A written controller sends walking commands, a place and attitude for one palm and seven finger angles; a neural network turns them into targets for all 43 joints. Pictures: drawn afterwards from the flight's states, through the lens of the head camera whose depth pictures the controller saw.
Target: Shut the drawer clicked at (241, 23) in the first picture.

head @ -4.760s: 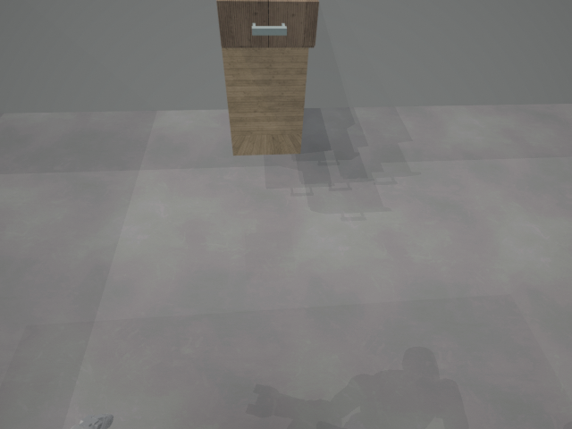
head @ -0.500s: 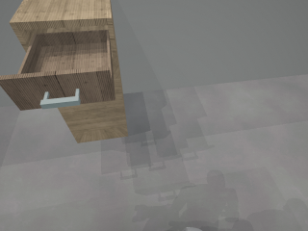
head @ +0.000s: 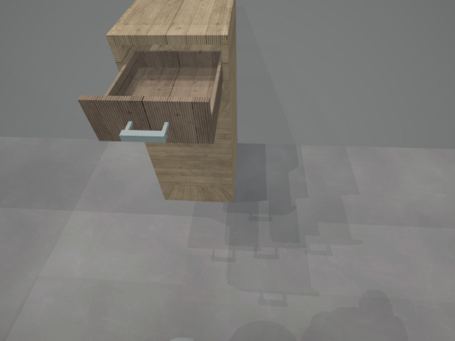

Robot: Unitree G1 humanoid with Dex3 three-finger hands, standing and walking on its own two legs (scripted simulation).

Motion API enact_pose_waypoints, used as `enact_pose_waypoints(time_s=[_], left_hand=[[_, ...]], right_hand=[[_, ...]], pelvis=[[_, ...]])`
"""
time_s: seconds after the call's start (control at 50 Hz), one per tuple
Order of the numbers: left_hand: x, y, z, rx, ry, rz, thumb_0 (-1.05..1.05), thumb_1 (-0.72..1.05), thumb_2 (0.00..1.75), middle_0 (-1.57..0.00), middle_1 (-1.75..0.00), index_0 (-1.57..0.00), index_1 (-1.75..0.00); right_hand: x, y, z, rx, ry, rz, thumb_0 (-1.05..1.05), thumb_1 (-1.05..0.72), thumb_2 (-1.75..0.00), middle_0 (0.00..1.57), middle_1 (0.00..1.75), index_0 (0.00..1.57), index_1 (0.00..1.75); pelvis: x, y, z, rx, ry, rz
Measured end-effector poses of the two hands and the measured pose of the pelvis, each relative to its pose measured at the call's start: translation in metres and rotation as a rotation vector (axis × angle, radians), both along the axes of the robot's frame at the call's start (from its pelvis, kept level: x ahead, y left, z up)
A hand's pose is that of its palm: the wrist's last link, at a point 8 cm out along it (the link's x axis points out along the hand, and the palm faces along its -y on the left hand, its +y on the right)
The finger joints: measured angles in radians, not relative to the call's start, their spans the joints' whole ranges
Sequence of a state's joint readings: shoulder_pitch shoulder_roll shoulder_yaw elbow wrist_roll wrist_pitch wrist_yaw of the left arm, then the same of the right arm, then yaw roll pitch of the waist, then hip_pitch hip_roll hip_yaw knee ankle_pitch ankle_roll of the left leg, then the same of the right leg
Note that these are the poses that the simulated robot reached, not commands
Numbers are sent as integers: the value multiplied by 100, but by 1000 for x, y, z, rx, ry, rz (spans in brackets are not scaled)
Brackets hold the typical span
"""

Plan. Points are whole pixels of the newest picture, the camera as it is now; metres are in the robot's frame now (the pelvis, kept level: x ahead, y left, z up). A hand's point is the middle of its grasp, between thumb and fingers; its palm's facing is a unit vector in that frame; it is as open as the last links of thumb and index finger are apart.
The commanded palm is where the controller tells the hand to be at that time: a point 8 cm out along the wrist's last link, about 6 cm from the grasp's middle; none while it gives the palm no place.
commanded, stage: take the last steps up to it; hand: left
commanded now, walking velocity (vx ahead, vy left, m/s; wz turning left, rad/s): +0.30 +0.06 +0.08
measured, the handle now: (145, 130) +0.58 +0.27 +0.01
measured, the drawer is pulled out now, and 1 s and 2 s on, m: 0.29 0.29 0.29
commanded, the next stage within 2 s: come to a stop and stand still in 0.88 s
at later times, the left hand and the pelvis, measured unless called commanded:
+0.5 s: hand out of the picture +0.11 +0.26 -0.18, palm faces +0.06 -0.98 -0.17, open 7.4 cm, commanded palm none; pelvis +0.09 +0.07 +0.00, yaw +1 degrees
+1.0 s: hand (152, 267) +0.30 +0.22 -0.17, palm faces +0.05 -0.97 -0.22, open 7.2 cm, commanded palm none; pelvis +0.25 +0.03 +0.00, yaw +1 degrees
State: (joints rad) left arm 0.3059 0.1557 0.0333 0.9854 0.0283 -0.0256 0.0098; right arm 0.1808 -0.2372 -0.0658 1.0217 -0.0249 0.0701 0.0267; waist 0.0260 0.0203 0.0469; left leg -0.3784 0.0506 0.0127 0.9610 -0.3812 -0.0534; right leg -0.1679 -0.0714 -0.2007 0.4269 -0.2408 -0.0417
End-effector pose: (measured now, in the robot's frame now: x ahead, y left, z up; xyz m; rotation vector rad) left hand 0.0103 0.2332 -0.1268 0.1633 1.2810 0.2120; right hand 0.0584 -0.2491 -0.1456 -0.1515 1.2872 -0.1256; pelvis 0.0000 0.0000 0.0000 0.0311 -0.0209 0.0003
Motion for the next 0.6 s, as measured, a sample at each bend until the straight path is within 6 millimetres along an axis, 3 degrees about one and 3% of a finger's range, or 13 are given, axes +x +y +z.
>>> enact_pose_waypoints(time_s=[0.16, 0.22, 0.26, 0.3, 0.36, 0.48, 0.6], left_hand=[[-79, 28, -13, -51, 199, 116, 1, 91, 90, -20, -30, -20, -30], [-94, 45, -25, -78, 277, 134, 1, 91, 90, -20, -30, -20, -30], [-90, 54, -28, -85, 307, 118, 1, 91, 90, -20, -30, -20, -30], [-71, 63, -26, -88, 292, 102, 1, 91, 90, -20, -30, -20, -30], [-28, 73, -24, -88, 216, 75, 1, 91, 90, -20, -30, -19, -30], [77, 80, -23, -71, 51, 16, 1, 91, 90, -19, -30, -19, -30], [191, 64, -18, -56, -64, -85, 1, 91, 90, -19, -30, -19, -30]], right_hand=[[53, 44, 18, -18, -98, 103, 1, -91, -90, 20, 30, 20, 29], [67, 65, 16, -36, -156, 109, 1, -91, -90, 20, 30, 20, 29], [64, 78, 16, -37, -159, 95, 1, -91, -90, 20, 30, 20, 29], [52, 86, 16, -37, -130, 64, 0, -91, -90, 20, 30, 20, 29], [32, 86, 17, -60, -60, 18, -1, -94, -90, 21, 30, 21, 30], [-14, 94, 10, -43, 127, -48, 0, -93, -90, 21, 30, 21, 29], [-38, 105, 0, 16, 282, -134, 0, -92, -90, 20, 30, 20, 29]], pelvis=[[10, 31, 0, -19, 12, 20], [18, 50, -10, -47, 11, 21], [24, 58, -10, -43, 1, 15], [32, 65, -6, -46, -3, 18], [45, 72, -2, -40, -6, 23], [79, 75, -2, -18, -8, 20], [121, 64, -9, -5, -6, 3]])
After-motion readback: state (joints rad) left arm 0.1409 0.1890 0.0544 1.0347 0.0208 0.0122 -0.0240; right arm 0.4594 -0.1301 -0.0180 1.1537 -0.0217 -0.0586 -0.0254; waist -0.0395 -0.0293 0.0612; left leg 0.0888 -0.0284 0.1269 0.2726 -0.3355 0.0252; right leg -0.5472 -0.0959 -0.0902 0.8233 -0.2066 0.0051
